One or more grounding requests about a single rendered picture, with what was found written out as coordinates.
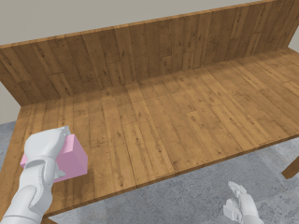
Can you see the table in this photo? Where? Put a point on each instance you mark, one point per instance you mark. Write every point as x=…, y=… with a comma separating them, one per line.
x=151, y=100

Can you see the sponge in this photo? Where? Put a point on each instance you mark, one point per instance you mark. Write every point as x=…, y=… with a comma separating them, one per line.
x=72, y=159

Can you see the robot right forearm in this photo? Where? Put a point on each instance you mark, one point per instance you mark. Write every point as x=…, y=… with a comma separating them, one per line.
x=250, y=219

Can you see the robot right hand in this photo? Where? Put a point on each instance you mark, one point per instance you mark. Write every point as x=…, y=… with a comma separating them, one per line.
x=236, y=209

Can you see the robot left forearm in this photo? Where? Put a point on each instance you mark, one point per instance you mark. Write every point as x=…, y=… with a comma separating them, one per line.
x=34, y=196

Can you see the robot left hand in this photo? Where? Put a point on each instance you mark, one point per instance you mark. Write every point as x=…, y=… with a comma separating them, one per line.
x=47, y=144

